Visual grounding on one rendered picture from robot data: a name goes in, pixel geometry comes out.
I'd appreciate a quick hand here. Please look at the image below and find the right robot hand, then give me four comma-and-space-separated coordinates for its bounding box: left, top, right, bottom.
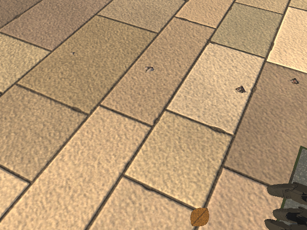
264, 182, 307, 230

